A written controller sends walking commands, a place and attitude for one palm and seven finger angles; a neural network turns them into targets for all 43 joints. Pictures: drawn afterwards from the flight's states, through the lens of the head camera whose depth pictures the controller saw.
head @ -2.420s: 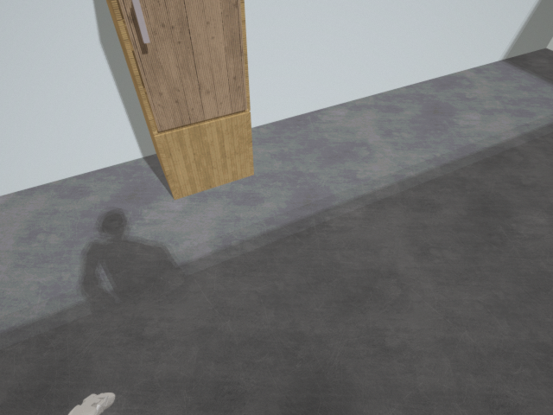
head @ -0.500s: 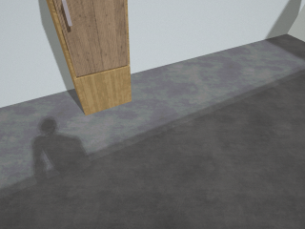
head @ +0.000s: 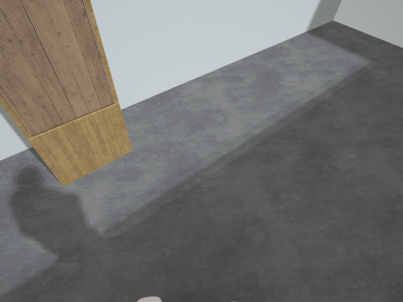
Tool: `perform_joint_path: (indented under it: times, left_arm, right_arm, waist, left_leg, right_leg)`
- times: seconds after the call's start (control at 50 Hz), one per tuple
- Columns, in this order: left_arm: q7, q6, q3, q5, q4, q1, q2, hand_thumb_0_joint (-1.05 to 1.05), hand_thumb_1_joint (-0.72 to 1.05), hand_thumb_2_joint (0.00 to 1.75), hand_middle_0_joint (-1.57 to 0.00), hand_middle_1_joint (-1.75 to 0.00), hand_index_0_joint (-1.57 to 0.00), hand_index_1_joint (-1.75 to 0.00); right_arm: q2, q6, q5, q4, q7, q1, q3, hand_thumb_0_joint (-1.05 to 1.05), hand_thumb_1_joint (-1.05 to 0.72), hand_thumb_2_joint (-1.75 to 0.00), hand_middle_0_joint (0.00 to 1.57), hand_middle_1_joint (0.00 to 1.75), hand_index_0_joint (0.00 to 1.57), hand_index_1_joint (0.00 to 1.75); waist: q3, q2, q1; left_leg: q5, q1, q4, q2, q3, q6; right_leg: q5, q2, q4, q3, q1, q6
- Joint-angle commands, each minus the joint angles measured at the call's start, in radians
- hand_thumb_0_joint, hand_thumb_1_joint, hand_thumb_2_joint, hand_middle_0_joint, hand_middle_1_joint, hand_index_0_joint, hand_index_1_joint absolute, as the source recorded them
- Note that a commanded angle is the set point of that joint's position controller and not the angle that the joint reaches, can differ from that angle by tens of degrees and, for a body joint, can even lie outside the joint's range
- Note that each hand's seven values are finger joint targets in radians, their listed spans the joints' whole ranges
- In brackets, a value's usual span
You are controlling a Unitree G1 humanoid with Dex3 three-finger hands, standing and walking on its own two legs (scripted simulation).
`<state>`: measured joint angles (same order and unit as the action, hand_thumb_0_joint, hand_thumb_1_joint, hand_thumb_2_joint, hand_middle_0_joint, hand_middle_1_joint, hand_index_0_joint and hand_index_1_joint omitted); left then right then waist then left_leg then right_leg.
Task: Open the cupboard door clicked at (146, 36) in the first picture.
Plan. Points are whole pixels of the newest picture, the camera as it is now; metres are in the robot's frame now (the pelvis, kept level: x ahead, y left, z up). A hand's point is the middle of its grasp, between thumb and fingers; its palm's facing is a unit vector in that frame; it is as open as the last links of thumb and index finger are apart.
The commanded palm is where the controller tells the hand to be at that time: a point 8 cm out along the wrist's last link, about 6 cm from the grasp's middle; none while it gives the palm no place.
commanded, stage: walk to a spot facing it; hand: left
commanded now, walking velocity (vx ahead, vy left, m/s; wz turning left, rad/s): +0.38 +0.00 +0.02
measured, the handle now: out of the picture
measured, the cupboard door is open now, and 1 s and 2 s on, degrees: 0 0 0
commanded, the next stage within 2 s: turn to face it in 0.34 s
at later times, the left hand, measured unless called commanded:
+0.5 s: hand out of the picture +0.13 +0.22 -0.17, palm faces +0.06 -0.99 -0.14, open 7.4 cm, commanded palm none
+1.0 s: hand (128, 194) +0.40 +0.21 -0.13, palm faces +0.23 -0.94 -0.25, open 7.4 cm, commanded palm none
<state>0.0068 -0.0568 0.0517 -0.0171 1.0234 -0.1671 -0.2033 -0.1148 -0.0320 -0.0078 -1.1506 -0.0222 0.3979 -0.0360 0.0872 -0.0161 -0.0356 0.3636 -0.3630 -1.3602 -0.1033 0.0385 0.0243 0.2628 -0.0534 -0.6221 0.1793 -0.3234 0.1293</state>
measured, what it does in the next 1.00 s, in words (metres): walks ahead: left foot, then right foot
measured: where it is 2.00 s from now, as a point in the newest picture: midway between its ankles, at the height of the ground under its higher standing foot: (196, 288)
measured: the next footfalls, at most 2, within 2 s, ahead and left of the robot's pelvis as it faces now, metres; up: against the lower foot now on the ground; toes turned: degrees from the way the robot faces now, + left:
left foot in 0.40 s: +0.31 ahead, +0.16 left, +0.00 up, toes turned +10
right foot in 0.84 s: +0.40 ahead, -0.08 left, +0.00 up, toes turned +1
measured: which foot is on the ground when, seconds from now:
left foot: up 0.00-0.38, down 0.40-0.84, up 0.86-1.00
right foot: down 0.00-0.42, up 0.44-0.82, down 0.84-1.00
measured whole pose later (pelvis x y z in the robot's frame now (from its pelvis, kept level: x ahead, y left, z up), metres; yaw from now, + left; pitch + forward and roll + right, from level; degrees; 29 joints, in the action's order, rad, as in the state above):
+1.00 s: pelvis +0.32 +0.01 +0.02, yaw +14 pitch -1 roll +2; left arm 0.03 -0.01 0.04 -0.02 0.92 -0.13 -0.14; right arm -0.20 0.06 -0.02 -1.02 0.00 0.26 -0.08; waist 0.06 0.04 -0.05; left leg 0.46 -0.47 -1.16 -0.03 0.05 -0.05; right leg 0.28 0.10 -0.55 0.20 -0.25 0.02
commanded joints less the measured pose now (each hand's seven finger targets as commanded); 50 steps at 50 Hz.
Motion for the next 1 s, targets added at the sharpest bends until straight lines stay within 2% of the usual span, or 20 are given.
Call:
perform_joint_path:
  times: [0.0, 0.06, 0.14, 0.26, 0.3, 0.34, 0.36, 0.38, 0.4, 0.42, 0.46, 0.48, 0.54, 0.72, 0.78, 0.8, 0.82, 0.84, 0.9, 0.98]
  left_arm:
    - [0.010, -0.015, 0.004, -0.005, -0.005, -0.105, -0.071, 0.00, 0.90, 0.90, -0.20, -0.30, -0.20, -0.30]
    - [0.006, -0.026, 0.005, -0.004, 0.013, -0.135, -0.065, 0.00, 0.90, 0.90, -0.20, -0.30, -0.20, -0.30]
    - [0.004, -0.038, 0.004, -0.001, 0.038, -0.230, -0.049, 0.00, 0.90, 0.90, -0.20, -0.30, -0.20, -0.30]
    - [0.014, -0.035, 0.003, -0.007, 0.082, -0.346, -0.061, 0.00, 0.90, 0.90, -0.20, -0.30, -0.20, -0.30]
    - [0.016, -0.032, 0.004, -0.006, 0.084, -0.344, -0.070, 0.00, 0.90, 0.90, -0.20, -0.30, -0.20, -0.30]
    - [0.017, -0.031, 0.006, 0.001, 0.084, -0.314, -0.079, 0.00, 0.90, 0.90, -0.20, -0.30, -0.20, -0.30]
    - [0.017, -0.031, 0.005, 0.008, 0.079, -0.303, -0.061, 0.00, 0.90, 0.90, -0.20, -0.30, -0.20, -0.30]
    - [0.010, -0.030, -0.003, 0.020, 0.060, -0.340, -0.007, 0.00, 0.90, 0.90, -0.20, -0.30, -0.20, -0.30]
    - [0.012, -0.034, -0.007, 0.014, 0.038, -0.304, -0.014, 0.00, 0.90, 0.90, -0.20, -0.30, -0.20, -0.30]
    - [0.019, -0.024, 0.002, 0.010, 0.039, -0.253, -0.032, 0.00, 0.90, 0.90, -0.20, -0.30, -0.20, -0.30]
    - [0.007, -0.009, 0.004, 0.000, 0.034, -0.178, -0.006, 0.00, 0.90, 0.90, -0.20, -0.30, -0.20, -0.30]
    - [0.004, 0.005, 0.004, -0.007, 0.039, -0.191, 0.024, 0.00, 0.90, 0.90, -0.20, -0.30, -0.20, -0.30]
    - [0.008, 0.039, 0.002, -0.006, 0.040, -0.254, 0.064, 0.00, 0.90, 0.90, -0.20, -0.30, -0.20, -0.30]
    - [0.012, 0.060, 0.023, 0.002, -0.095, -0.050, -0.019, 0.00, 0.90, 0.90, -0.20, -0.30, -0.20, -0.30]
    - [0.015, 0.042, 0.034, 0.004, -0.099, -0.104, -0.055, 0.00, 0.90, 0.90, -0.20, -0.30, -0.20, -0.30]
    - [0.021, 0.028, 0.045, -0.004, -0.094, -0.142, -0.124, 0.00, 0.90, 0.90, -0.20, -0.30, -0.20, -0.30]
    - [0.028, 0.026, 0.065, -0.011, -0.094, -0.195, -0.227, 0.00, 0.90, 0.90, -0.20, -0.30, -0.20, -0.30]
    - [0.029, 0.033, 0.058, -0.003, -0.105, -0.202, -0.229, 0.00, 0.90, 0.90, -0.20, -0.30, -0.20, -0.30]
    - [0.037, 0.041, 0.036, -0.003, -0.145, -0.037, -0.135, 0.00, 0.90, 0.90, -0.20, -0.30, -0.20, -0.30]
    - [0.036, 0.041, 0.029, -0.006, -0.149, -0.042, -0.122, 0.00, 0.90, 0.90, -0.20, -0.30, -0.20, -0.30]
  right_arm:
    - [-0.037, 0.015, -0.018, 0.054, 0.012, 0.096, -0.011, 0.00, -0.90, -0.90, 0.20, 0.30, 0.20, 0.30]
    - [-0.047, 0.019, -0.018, 0.092, 0.023, 0.032, -0.018, 0.00, -0.90, -0.90, 0.20, 0.30, 0.20, 0.30]
    - [-0.071, 0.002, -0.019, 0.151, 0.036, -0.148, -0.021, 0.00, -0.90, -0.90, 0.20, 0.30, 0.20, 0.30]
    - [-0.065, -0.021, -0.016, 0.206, 0.048, -0.327, -0.010, 0.00, -0.90, -0.90, 0.20, 0.30, 0.20, 0.30]
    - [-0.076, -0.027, -0.015, 0.201, 0.044, -0.313, -0.010, 0.00, -0.90, -0.90, 0.20, 0.30, 0.20, 0.30]
    - [-0.108, -0.035, -0.020, 0.142, 0.026, -0.136, -0.022, 0.00, -0.90, -0.90, 0.20, 0.30, 0.20, 0.30]
    - [-0.166, -0.042, -0.024, 0.099, 0.016, 0.016, -0.036, 0.00, -0.90, -0.90, 0.20, 0.30, 0.20, 0.30]
    - [-0.279, -0.046, -0.035, 0.073, 0.005, 0.142, -0.061, 0.00, -0.90, -0.90, 0.20, 0.30, 0.20, 0.30]
    - [-0.299, -0.036, -0.017, 0.058, 0.000, 0.185, -0.057, 0.00, -0.90, -0.90, 0.20, 0.30, 0.20, 0.30]
    - [-0.255, -0.033, -0.011, 0.065, -0.001, 0.111, -0.045, 0.00, -0.90, -0.90, 0.20, 0.30, 0.20, 0.30]
    - [-0.164, -0.041, -0.009, 0.090, -0.008, -0.026, -0.021, 0.00, -0.90, -0.90, 0.20, 0.30, 0.20, 0.30]
    - [-0.138, -0.044, -0.009, 0.093, -0.009, -0.056, -0.009, 0.00, -0.90, -0.90, 0.20, 0.30, 0.20, 0.30]
    - [-0.116, -0.044, -0.008, 0.114, -0.010, -0.107, -0.017, 0.00, -0.90, -0.90, 0.20, 0.30, 0.20, 0.30]
    - [-0.221, 0.013, -0.018, 0.158, 0.002, -0.112, -0.051, 0.00, -0.90, -0.90, 0.20, 0.30, 0.20, 0.30]
    - [-0.223, 0.026, -0.012, 0.178, 0.006, -0.134, -0.060, 0.00, -0.90, -0.90, 0.20, 0.30, 0.20, 0.30]
    - [-0.179, 0.025, -0.003, 0.189, 0.012, -0.107, -0.055, 0.00, -0.90, -0.90, 0.20, 0.30, 0.20, 0.30]
    - [-0.118, 0.024, -0.001, 0.222, 0.014, -0.100, -0.046, 0.00, -0.90, -0.90, 0.20, 0.30, 0.20, 0.30]
    - [-0.163, 0.038, -0.006, 0.231, 0.007, -0.113, -0.056, 0.00, -0.90, -0.90, 0.20, 0.30, 0.20, 0.30]
    - [-0.153, 0.065, -0.011, 0.204, 0.023, -0.133, -0.059, 0.00, -0.90, -0.90, 0.20, 0.30, 0.20, 0.30]
    - [-0.135, 0.082, -0.013, 0.213, 0.038, -0.150, -0.056, 0.00, -0.90, -0.90, 0.20, 0.30, 0.20, 0.30]
  waist:
    - [0.029, 0.013, -0.020]
    - [0.033, -0.069, -0.019]
    - [0.045, -0.067, 0.035]
    - [0.014, -0.034, 0.094]
    - [-0.007, -0.056, 0.078]
    - [-0.102, -0.052, -0.010]
    - [-0.199, 0.018, -0.069]
    - [-0.327, 0.238, -0.093]
    - [-0.347, 0.248, -0.093]
    - [-0.242, 0.122, -0.070]
    - [-0.038, 0.057, -0.017]
    - [0.003, 0.091, 0.015]
    - [-0.042, 0.144, 0.064]
    - [-0.078, 0.198, 0.030]
    - [-0.109, 0.139, 0.073]
    - [-0.166, -0.040, 0.081]
    - [-0.219, -0.310, 0.099]
    - [-0.222, -0.236, 0.106]
    - [-0.086, -0.154, 0.040]
    - [-0.062, -0.145, 0.029]
  left_leg:
    - [-0.084, -0.090, 0.101, -0.068, -0.024, -0.020]
    - [-0.182, -0.153, 0.221, -0.077, -0.006, -0.044]
    - [-0.228, -0.276, 0.384, -0.075, 0.011, -0.056]
    - [-0.171, -0.244, 0.644, -0.023, 0.081, -0.033]
    - [-0.128, -0.156, 0.713, 0.013, 0.110, -0.013]
    - [-0.196, 0.112, 0.830, 0.069, 0.153, 0.010]
    - [-0.343, 0.391, 0.867, -0.009, 0.068, 0.041]
    - [-0.572, 0.671, 0.871, -0.300, -0.270, 0.158]
    - [-0.745, 0.696, 0.963, -0.429, -0.394, 0.233]
    - [-0.685, 0.558, 0.994, -0.410, -0.297, 0.234]
    - [-0.656, 0.290, 1.058, -0.319, -0.208, 0.185]
    - [-0.664, 0.190, 1.080, -0.267, -0.139, 0.156]
    - [-0.670, 0.085, 1.083, -0.169, -0.008, 0.130]
    - [-0.578, 0.159, 0.990, -0.144, -0.149, 0.137]
    - [-0.458, 0.086, 0.845, -0.088, -0.156, 0.064]
    - [-0.245, -0.045, 0.690, -0.001, -0.078, -0.001]
    - [0.241, -0.216, 0.441, 0.123, 0.037, -0.064]
    - [0.297, -0.194, 0.271, 0.088, -0.044, -0.058]
    - [0.126, -0.205, 0.118, 0.026, -0.036, -0.075]
    - [0.049, -0.183, 0.199, 0.028, 0.002, -0.090]
  right_leg:
    - [0.061, 0.305, 0.451, -0.302, -0.140, 0.042]
    - [0.021, 0.265, 0.480, -0.250, -0.094, 0.028]
    - [-0.119, 0.275, 0.457, -0.248, 0.089, 0.041]
    - [-0.503, 0.299, 0.352, -0.222, 0.323, 0.030]
    - [-0.656, 0.296, 0.284, -0.206, 0.347, 0.023]
    - [-0.812, 0.247, 0.073, -0.147, 0.308, -0.014]
    - [-0.658, 0.206, -0.127, -0.128, 0.150, -0.054]
    - [-0.116, 0.075, -0.437, -0.049, -0.134, -0.106]
    - [0.323, 0.039, -0.660, -0.123, -0.234, -0.102]
    - [0.287, 0.097, -0.711, -0.169, -0.265, -0.096]
    - [0.179, 0.164, -0.666, -0.166, -0.267, -0.132]
    - [0.150, 0.180, -0.604, -0.161, -0.217, -0.143]
    - [0.098, 0.170, -0.412, -0.120, -0.084, -0.171]
    - [0.060, 0.116, -0.097, -0.088, -0.059, -0.208]
    - [-0.120, 0.121, 0.178, -0.098, 0.148, -0.203]
    - [-0.309, 0.273, 0.241, -0.225, 0.335, -0.169]
    - [-0.591, 0.542, 0.261, -0.449, 0.445, -0.059]
    - [-0.594, 0.585, 0.268, -0.431, 0.344, 0.013]
    - [-0.382, 0.461, 0.291, -0.243, 0.178, -0.011]
    - [-0.359, 0.413, 0.295, -0.095, 0.154, -0.038]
